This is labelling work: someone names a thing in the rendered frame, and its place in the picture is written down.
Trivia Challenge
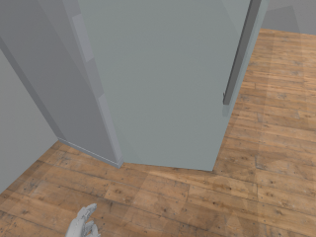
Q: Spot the handle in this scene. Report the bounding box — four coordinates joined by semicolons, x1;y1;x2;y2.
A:
222;0;262;106

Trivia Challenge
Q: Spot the fridge door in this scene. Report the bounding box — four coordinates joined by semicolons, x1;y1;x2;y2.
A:
78;0;270;172

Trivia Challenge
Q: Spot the robot left hand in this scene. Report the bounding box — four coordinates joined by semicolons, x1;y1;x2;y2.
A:
64;203;101;237

